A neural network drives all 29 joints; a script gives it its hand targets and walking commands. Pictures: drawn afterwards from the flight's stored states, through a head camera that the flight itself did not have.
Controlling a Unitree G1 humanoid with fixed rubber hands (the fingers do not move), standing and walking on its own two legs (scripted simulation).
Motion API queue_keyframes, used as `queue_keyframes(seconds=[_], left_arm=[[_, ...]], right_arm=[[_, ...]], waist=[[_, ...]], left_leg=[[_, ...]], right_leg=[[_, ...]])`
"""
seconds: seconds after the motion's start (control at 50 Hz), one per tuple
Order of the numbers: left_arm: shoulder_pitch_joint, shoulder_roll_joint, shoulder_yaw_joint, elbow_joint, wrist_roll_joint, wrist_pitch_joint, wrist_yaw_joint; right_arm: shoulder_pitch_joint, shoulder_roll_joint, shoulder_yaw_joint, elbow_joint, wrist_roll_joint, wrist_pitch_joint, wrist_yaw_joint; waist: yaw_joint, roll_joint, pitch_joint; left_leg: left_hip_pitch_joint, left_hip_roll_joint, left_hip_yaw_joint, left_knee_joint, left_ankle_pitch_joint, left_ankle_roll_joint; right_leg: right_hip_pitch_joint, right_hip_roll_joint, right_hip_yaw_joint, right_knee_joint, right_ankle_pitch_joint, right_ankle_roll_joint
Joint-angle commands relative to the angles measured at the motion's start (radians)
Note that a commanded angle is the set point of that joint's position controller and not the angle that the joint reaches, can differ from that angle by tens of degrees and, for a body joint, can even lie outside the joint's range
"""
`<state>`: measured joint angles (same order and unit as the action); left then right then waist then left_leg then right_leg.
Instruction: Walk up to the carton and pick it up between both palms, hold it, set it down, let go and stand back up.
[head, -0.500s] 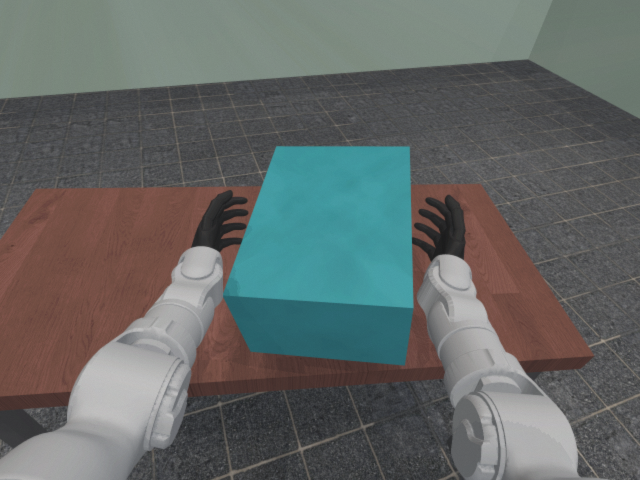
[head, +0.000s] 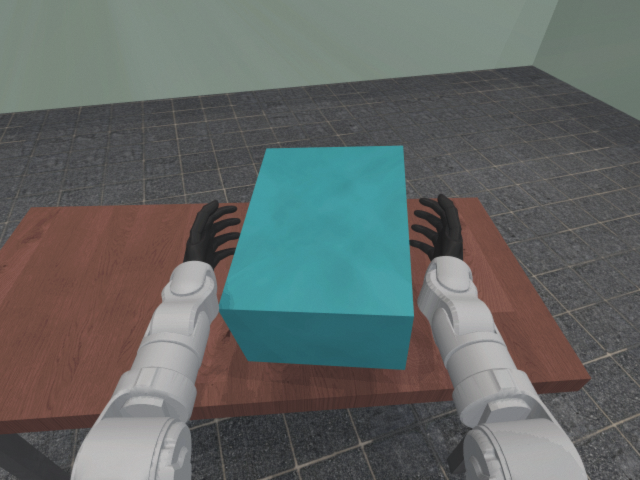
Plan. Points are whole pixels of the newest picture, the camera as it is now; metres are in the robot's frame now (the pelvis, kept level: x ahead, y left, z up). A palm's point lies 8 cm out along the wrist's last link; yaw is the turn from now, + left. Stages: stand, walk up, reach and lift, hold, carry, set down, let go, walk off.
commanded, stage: reach and lift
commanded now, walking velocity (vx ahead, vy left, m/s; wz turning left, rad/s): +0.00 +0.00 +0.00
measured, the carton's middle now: (329, 248) +0.45 -0.05 +0.04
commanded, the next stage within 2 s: hold in 1.34 s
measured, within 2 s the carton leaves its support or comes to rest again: neither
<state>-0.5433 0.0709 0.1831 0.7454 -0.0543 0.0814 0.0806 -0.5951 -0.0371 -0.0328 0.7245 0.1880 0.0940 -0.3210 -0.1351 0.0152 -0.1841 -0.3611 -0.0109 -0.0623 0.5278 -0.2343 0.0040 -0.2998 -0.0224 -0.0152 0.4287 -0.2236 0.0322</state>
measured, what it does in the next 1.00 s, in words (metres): stands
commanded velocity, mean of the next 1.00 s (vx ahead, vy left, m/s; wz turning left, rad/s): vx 0.00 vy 0.00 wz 0.00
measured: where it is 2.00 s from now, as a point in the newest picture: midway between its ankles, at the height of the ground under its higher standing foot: outside the picture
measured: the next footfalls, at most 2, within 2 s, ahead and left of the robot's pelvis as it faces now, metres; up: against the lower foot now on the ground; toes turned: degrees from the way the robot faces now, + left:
none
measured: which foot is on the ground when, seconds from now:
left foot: down 0.00-1.00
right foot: down 0.00-1.00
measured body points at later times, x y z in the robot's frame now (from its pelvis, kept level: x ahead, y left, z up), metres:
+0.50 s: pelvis -0.04 +0.01 +0.00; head -0.09 +0.02 +0.45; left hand +0.37 +0.14 +0.14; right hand +0.35 -0.18 +0.16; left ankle +0.00 +0.12 -0.74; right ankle -0.01 -0.14 -0.74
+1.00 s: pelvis -0.03 +0.00 +0.01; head -0.08 +0.02 +0.45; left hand +0.36 +0.15 +0.16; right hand +0.36 -0.17 +0.19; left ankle +0.00 +0.12 -0.74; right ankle -0.01 -0.14 -0.74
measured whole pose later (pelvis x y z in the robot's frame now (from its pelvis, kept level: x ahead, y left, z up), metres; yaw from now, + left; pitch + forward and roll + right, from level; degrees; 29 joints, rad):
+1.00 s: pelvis -0.03 +0.00 +0.01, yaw +0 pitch -1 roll -1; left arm -0.60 -0.06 0.37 0.39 0.24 0.47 0.05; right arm -0.76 -0.06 -0.11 0.79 0.14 0.21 -0.23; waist -0.10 -0.03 -0.12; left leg -0.21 -0.01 -0.06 0.41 -0.18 0.00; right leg -0.16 -0.02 -0.02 0.34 -0.16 0.03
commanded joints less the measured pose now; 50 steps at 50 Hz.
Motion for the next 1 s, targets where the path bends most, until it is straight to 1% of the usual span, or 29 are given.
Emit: queue_keyframes(seconds=[0.0, 0.02, 0.04, 0.06, 0.1, 0.14, 0.16, 0.18, 0.22, 0.24, 0.28, 0.34, 0.36, 0.38, 0.42, 0.44, 0.48, 0.52, 0.56, 0.58, 0.64, 0.68, 0.74, 0.82, 0.84, 0.86, 0.92, 0.94, 0.98], left_arm=[[-0.952, -0.64, -0.466, -0.32, 0.062, -0.009, -0.168], [-0.944, -0.642, -0.448, -0.323, 0.067, 0.003, -0.165], [-0.865, -0.629, -0.378, -0.246, 0.097, 0.025, -0.172], [-0.837, -0.639, -0.373, -0.292, 0.102, 0.035, -0.171], [-0.832, -0.627, -0.283, -0.247, 0.132, 0.045, -0.18], [-0.792, -0.676, -0.319, -0.314, 0.111, 0.06, -0.171], [-0.766, -0.667, -0.286, -0.261, 0.132, 0.073, -0.176], [-0.782, -0.67, -0.282, -0.186, 0.142, 0.075, -0.188], [-0.837, -0.651, -0.246, -0.156, 0.167, 0.094, -0.203], [-0.861, -0.685, -0.3, -0.276, 0.152, 0.105, -0.195], [-0.934, -0.694, -0.296, -0.284, 0.162, 0.109, -0.19], [-0.992, -0.678, -0.28, -0.246, 0.175, 0.117, -0.195], [-0.998, -0.696, -0.293, -0.296, 0.166, 0.117, -0.183], [-0.999, -0.692, -0.278, -0.326, 0.166, 0.13, -0.175], [-0.974, -0.665, -0.238, -0.258, 0.198, 0.152, -0.174], [-0.963, -0.654, -0.223, -0.223, 0.213, 0.166, -0.176], [-0.896, -0.647, -0.177, -0.226, 0.248, 0.187, -0.177], [-0.905, -0.633, -0.152, -0.255, 0.241, 0.203, -0.181], [-0.867, -0.624, -0.139, -0.278, 0.25, 0.213, -0.185], [-0.866, -0.603, -0.128, -0.29, 0.255, 0.218, -0.194], [-0.829, -0.593, -0.154, -0.366, 0.238, 0.236, -0.199], [-0.775, -0.58, -0.124, -0.322, 0.258, 0.26, -0.213], [-0.771, -0.554, -0.133, -0.364, 0.27, 0.284, -0.224], [-0.785, -0.559, -0.146, -0.393, 0.28, 0.307, -0.241], [-0.807, -0.592, -0.2, -0.459, 0.247, 0.306, -0.24], [-0.795, -0.594, -0.197, -0.434, 0.244, 0.312, -0.235], [-0.822, -0.65, -0.295, -0.555, 0.217, 0.31, -0.21], [-0.801, -0.64, -0.275, -0.518, 0.222, 0.324, -0.208], [-0.743, -0.617, -0.268, -0.495, 0.254, 0.343, -0.216]], right_arm=[[-0.679, 0.752, 0.458, -0.21, 0.047, 0.024, 0.254], [-0.729, 0.743, 0.465, -0.258, 0.052, 0.023, 0.256], [-0.681, 0.72, 0.424, -0.201, 0.042, 0.037, 0.256], [-0.728, 0.715, 0.449, -0.284, 0.059, 0.033, 0.259], [-0.746, 0.708, 0.435, -0.238, 0.045, 0.042, 0.263], [-0.783, 0.711, 0.439, -0.342, 0.076, 0.021, 0.269], [-0.77, 0.691, 0.418, -0.288, 0.058, 0.028, 0.271], [-0.779, 0.672, 0.366, -0.246, 0.035, 0.022, 0.274], [-0.773, 0.625, 0.273, -0.147, -0.015, 0.03, 0.28], [-0.764, 0.592, 0.248, -0.175, 0.003, 0.02, 0.288], [-0.746, 0.571, 0.175, -0.069, -0.02, 0.027, 0.304], [-0.767, 0.598, 0.134, 0.007, -0.046, 0.022, 0.323], [-0.816, 0.627, 0.158, -0.046, -0.035, 0.011, 0.327], [-0.815, 0.601, 0.144, -0.039, -0.041, 0.017, 0.334], [-0.87, 0.613, 0.153, -0.015, -0.04, 0.024, 0.34], [-0.862, 0.594, 0.134, 0.002, -0.042, 0.029, 0.345], [-0.902, 0.615, 0.17, -0.059, -0.031, 0.023, 0.34], [-0.933, 0.617, 0.176, -0.095, -0.019, 0.026, 0.341], [-0.934, 0.642, 0.218, -0.156, -0.011, 0.022, 0.334], [-0.908, 0.65, 0.22, -0.154, -0.009, 0.034, 0.326], [-0.885, 0.651, 0.266, -0.23, 0.004, 0.04, 0.305], [-0.872, 0.644, 0.268, -0.24, 0.006, 0.052, 0.291], [-0.831, 0.625, 0.266, -0.217, -0.002, 0.073, 0.279], [-0.859, 0.61, 0.246, -0.23, 0.006, 0.073, 0.274], [-0.855, 0.603, 0.255, -0.268, 0.026, 0.063, 0.278], [-0.874, 0.605, 0.255, -0.279, 0.024, 0.064, 0.276], [-0.856, 0.598, 0.274, -0.312, 0.05, 0.051, 0.282], [-0.871, 0.587, 0.262, -0.319, 0.045, 0.057, 0.286], [-0.777, 0.555, 0.232, -0.213, 0.028, 0.078, 0.281]], waist=[[0.122, 0.141, -0.409], [0.144, 0.1, -0.402], [0.153, 0.064, -0.34], [0.173, 0.044, -0.404], [0.212, -0.026, -0.358], [0.201, -0.013, -0.468], [0.204, -0.01, -0.417], [0.169, -0.009, -0.366], [0.138, 0.004, -0.284], [0.123, 0.08, -0.346], [0.088, 0.117, -0.274], [0.095, 0.121, -0.267], [0.118, 0.105, -0.322], [0.112, 0.102, -0.318], [0.147, 0.069, -0.294], [0.132, 0.073, -0.282], [0.174, 0.041, -0.288], [0.176, 0.007, -0.326], [0.21, -0.03, -0.33], [0.186, -0.062, -0.328], [0.182, -0.062, -0.4], [0.188, -0.083, -0.335], [0.158, -0.095, -0.295], [0.149, -0.055, -0.275], [0.125, -0.025, -0.324], [0.13, -0.03, -0.322], [0.113, 0.062, -0.436], [0.113, 0.055, -0.387], [0.1, 0.056, -0.265]], left_leg=[[0.49, -0.023, -0.033, -0.041, 0.519, -0.092], [0.456, -0.024, -0.03, -0.058, 0.484, -0.087], [0.445, -0.025, -0.022, -0.084, 0.431, -0.072], [0.46, -0.023, -0.015, -0.085, 0.473, -0.064], [0.432, -0.022, -0.008, -0.114, 0.413, -0.044], [0.494, -0.018, -0.012, -0.093, 0.52, -0.06], [0.474, -0.019, -0.004, -0.107, 0.49, -0.059], [0.456, -0.016, -0.012, -0.116, 0.435, -0.066], [0.422, -0.003, -0.007, -0.158, 0.303, -0.073], [0.459, 0.007, -0.003, -0.177, 0.294, -0.098], [0.441, 0.021, -0.009, -0.211, 0.237, -0.111], [0.411, 0.011, 0.017, -0.232, 0.13, -0.105], [0.427, 0.012, 0.02, -0.228, 0.175, -0.102], [0.434, 0.013, 0.022, -0.234, 0.19, -0.104], [0.405, 0.0, 0.035, -0.24, 0.134, -0.073], [0.403, 0.001, 0.034, -0.251, 0.099, -0.072], [0.392, -0.012, 0.048, -0.246, 0.138, -0.051], [0.402, -0.015, 0.054, -0.245, 0.136, -0.035], [0.393, -0.027, 0.067, -0.237, 0.16, -0.019], [0.395, -0.03, 0.067, -0.228, 0.185, -0.009], [0.448, -0.037, 0.073, -0.194, 0.298, -0.014], [0.416, -0.041, 0.076, -0.199, 0.28, -0.005], [0.414, -0.039, 0.082, -0.21, 0.266, -0.003], [0.42, -0.03, 0.08, -0.209, 0.28, -0.013], [0.456, -0.026, 0.067, -0.202, 0.323, -0.029], [0.45, -0.029, 0.07, -0.191, 0.331, -0.031], [0.558, -0.014, 0.059, -0.149, 0.477, -0.075], [0.55, -0.011, 0.054, -0.159, 0.46, -0.07], [0.519, -0.008, 0.055, -0.172, 0.422, -0.072]], right_leg=[[0.093, 0.081, 0.015, -0.103, 0.308, -0.029], [0.113, 0.086, 0.005, -0.11, 0.269, -0.027], [0.137, 0.083, 0.008, -0.128, 0.24, -0.022], [0.175, 0.088, 0.009, -0.124, 0.283, -0.023], [0.189, 0.093, 0.004, -0.131, 0.237, -0.016], [0.207, 0.116, -0.009, -0.124, 0.331, -0.022], [0.2, 0.111, -0.007, -0.134, 0.294, -0.026], [0.172, 0.113, -0.016, -0.142, 0.223, -0.032], [0.158, 0.106, -0.014, -0.152, 0.117, -0.041], [0.152, 0.106, -0.017, -0.15, 0.124, -0.053], [0.141, 0.091, -0.013, -0.16, 0.073, -0.056], [0.142, 0.077, -0.011, -0.169, 0.003, -0.049], [0.16, 0.083, -0.018, -0.164, 0.043, -0.043], [0.177, 0.086, -0.024, -0.169, 0.06, -0.043], [0.183, 0.079, -0.017, -0.177, 0.02, -0.04], [0.189, 0.075, -0.018, -0.181, 0.004, -0.039], [0.227, 0.084, -0.028, -0.171, 0.047, -0.03], [0.245, 0.087, -0.029, -0.172, 0.051, -0.021], [0.271, 0.095, -0.029, -0.168, 0.073, -0.01], [0.299, 0.091, -0.027, -0.163, 0.119, -0.005], [0.35, 0.098, -0.029, -0.149, 0.248, 0.005], [0.353, 0.099, -0.029, -0.158, 0.225, 0.005], [0.368, 0.095, -0.034, -0.155, 0.235, 0.012], [0.347, 0.093, -0.041, -0.163, 0.211, 0.003], [0.361, 0.099, -0.048, -0.154, 0.248, 0.004], [0.359, 0.096, -0.045, -0.156, 0.254, 0.002], [0.342, 0.117, -0.061, -0.145, 0.313, -0.012], [0.327, 0.113, -0.062, -0.148, 0.293, -0.015], [0.313, 0.108, -0.056, -0.162, 0.26, -0.019]])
